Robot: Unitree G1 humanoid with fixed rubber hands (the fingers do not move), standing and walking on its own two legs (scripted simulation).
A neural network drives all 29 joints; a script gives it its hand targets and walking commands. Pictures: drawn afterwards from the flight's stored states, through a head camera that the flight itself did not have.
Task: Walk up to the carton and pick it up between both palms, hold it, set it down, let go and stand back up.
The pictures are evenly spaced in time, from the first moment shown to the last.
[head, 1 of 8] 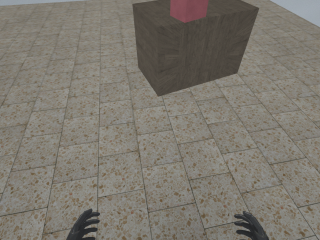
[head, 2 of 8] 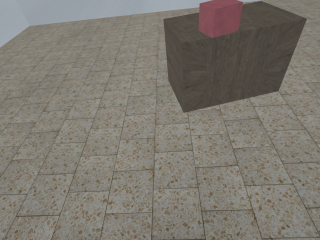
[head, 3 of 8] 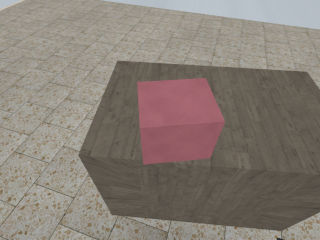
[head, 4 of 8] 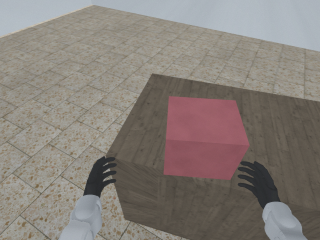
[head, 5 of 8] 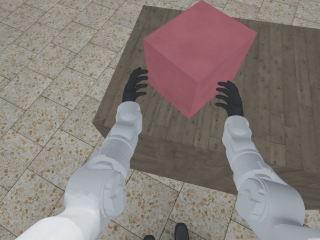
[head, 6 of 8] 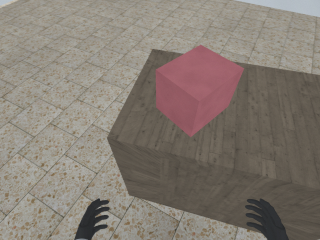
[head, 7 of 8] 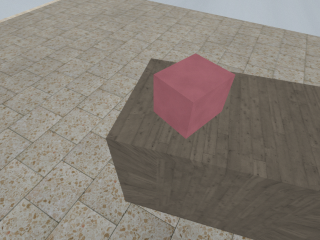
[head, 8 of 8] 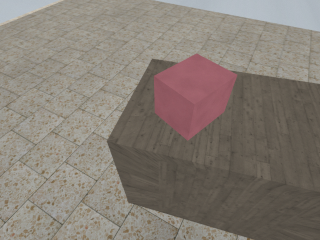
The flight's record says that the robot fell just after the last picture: no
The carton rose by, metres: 0.00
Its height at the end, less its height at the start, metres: +0.00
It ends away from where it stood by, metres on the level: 0.13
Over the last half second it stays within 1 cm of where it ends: yes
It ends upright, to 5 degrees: yes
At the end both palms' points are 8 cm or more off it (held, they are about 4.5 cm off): yes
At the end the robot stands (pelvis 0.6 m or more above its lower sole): yes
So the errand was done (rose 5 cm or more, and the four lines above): no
